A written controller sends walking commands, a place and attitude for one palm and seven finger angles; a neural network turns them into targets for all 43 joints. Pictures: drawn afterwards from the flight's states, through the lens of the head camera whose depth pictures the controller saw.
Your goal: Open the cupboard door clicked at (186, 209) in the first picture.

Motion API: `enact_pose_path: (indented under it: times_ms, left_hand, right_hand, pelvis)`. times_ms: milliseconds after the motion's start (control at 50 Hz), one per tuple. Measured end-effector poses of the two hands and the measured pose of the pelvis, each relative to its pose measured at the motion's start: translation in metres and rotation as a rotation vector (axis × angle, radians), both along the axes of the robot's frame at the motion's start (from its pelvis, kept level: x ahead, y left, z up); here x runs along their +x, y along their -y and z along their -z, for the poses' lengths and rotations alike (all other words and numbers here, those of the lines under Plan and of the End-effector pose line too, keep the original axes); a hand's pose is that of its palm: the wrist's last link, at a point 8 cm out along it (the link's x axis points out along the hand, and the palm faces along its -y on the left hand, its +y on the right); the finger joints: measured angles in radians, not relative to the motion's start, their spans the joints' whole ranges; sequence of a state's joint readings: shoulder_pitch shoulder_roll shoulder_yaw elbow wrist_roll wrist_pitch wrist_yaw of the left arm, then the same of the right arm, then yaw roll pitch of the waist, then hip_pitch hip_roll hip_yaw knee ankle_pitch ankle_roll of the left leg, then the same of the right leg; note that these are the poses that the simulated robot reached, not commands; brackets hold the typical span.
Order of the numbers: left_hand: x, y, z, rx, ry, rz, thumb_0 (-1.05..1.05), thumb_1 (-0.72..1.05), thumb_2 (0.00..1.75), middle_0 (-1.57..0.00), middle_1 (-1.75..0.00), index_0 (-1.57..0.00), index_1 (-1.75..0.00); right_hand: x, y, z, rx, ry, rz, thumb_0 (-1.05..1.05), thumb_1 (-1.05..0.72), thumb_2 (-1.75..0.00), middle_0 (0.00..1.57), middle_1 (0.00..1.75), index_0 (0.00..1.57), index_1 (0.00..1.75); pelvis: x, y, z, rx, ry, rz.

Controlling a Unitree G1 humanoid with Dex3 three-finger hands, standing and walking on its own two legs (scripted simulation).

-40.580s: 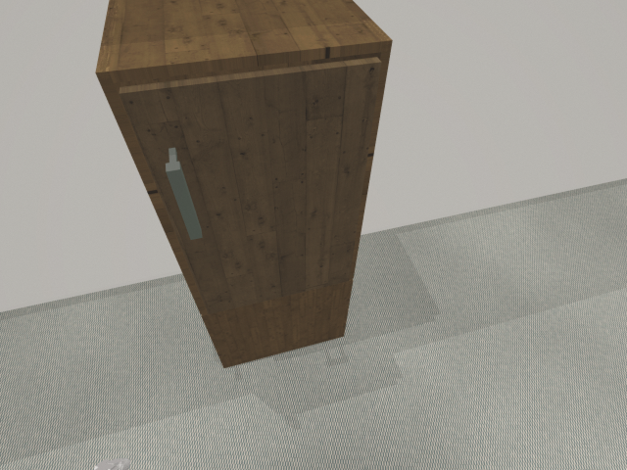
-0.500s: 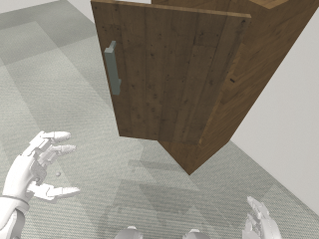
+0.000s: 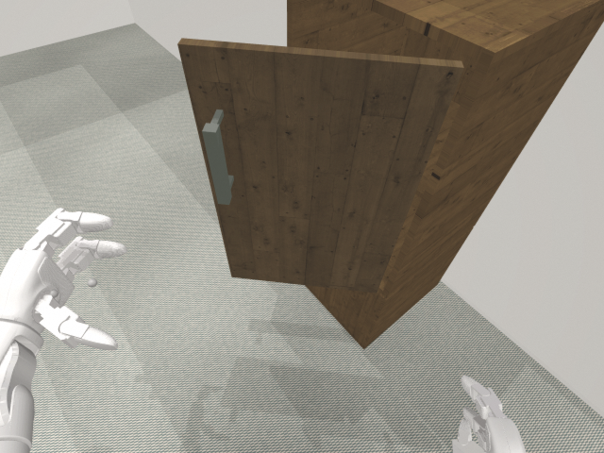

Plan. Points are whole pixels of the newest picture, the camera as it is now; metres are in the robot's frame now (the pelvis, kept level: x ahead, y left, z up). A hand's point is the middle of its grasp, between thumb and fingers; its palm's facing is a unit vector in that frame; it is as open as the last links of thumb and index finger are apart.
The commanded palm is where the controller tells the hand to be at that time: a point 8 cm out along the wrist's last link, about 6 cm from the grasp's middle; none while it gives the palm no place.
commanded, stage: raise the hand with hooked fingers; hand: left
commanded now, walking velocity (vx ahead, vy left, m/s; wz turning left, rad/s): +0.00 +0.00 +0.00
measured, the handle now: (221, 159) +0.53 +0.17 +0.08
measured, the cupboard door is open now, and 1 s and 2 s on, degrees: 45 45 45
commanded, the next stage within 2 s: move the hooked fingers beside the handle in 0.56 s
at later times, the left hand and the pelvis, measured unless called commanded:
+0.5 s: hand (108, 270) +0.30 +0.26 +0.09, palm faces +0.01 -1.00 -0.04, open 14.0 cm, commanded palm +0.27 +0.31 +0.10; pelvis +0.01 -0.01 +0.01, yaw +0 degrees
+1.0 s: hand (128, 247) +0.33 +0.25 +0.10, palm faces -0.02 -1.00 -0.03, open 14.0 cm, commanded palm +0.30 +0.30 +0.09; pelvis +0.00 -0.02 +0.01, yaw +0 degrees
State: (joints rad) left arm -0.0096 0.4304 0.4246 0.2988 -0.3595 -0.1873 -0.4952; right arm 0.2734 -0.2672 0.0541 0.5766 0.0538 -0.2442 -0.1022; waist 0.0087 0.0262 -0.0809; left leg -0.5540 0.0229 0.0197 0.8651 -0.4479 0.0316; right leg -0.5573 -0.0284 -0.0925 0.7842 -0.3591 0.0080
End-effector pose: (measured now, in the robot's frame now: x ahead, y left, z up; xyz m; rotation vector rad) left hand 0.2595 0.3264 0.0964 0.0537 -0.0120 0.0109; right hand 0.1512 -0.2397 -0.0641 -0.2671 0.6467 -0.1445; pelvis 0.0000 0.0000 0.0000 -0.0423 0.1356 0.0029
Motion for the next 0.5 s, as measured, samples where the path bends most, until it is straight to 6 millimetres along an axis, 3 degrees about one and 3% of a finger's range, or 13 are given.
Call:
enact_pose_path:
  times_ms: [100, 200, 500]
  left_hand:
    - [0.014, -0.005, -0.004, -0.02, -0.034, -0.004, -0.01, -0.5, 0.3, -0.3, -1.2, -0.3, -1.19]
    - [0.022, 0.003, -0.001, -0.023, -0.049, 0.024, -0.01, -0.5, 0.3, -0.3, -1.2, -0.3, -1.2]
    - [0.018, 0.011, 0.0, -0.015, -0.033, -0.001, -0.01, -0.5, 0.3, -0.3, -1.2, -0.3, -1.2]
  right_hand:
    - [-0.002, 0.006, 0.0, -0.004, -0.024, 0.015, 0.02, -0.9, -0.9, 0.2, 0.3, 0.2, 0.3]
    - [-0.007, 0.013, -0.001, -0.01, -0.044, 0.03, 0.02, -0.9, -0.9, 0.2, 0.3, 0.2, 0.3]
    - [-0.012, 0.021, 0.001, -0.007, -0.068, 0.046, 0.02, -0.9, -0.9, 0.2, 0.3, 0.2, 0.3]
  pelvis:
    - [0.003, 0.002, -0.004, 0.004, 0.0, 0.002]
    - [0.005, 0.003, -0.006, 0.009, -0.006, 0.009]
    - [0.006, 0.01, -0.008, 0.015, 0.002, 0.01]
